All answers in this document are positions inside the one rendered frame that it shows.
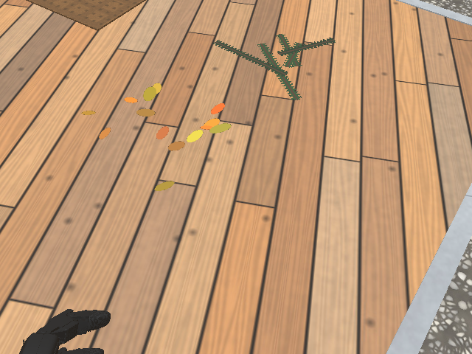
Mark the left robot hand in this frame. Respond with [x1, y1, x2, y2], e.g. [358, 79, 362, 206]
[19, 309, 111, 354]

